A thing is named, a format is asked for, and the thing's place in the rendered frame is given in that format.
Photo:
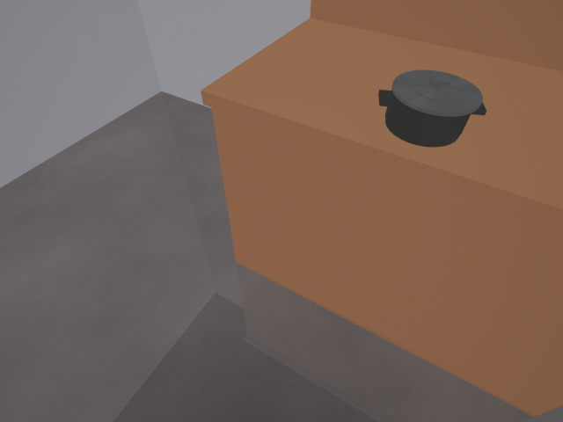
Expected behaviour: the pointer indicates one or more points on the lid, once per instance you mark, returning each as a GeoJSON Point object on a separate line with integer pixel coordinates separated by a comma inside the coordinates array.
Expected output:
{"type": "Point", "coordinates": [413, 90]}

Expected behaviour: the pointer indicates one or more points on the knob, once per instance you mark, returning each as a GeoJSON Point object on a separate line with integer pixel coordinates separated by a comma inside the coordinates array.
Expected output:
{"type": "Point", "coordinates": [440, 80]}

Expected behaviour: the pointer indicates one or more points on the pot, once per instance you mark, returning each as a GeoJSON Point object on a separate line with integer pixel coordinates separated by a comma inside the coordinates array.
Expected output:
{"type": "Point", "coordinates": [419, 128]}

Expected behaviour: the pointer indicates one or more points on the table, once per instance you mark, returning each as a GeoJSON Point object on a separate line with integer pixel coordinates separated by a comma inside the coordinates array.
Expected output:
{"type": "Point", "coordinates": [452, 253]}

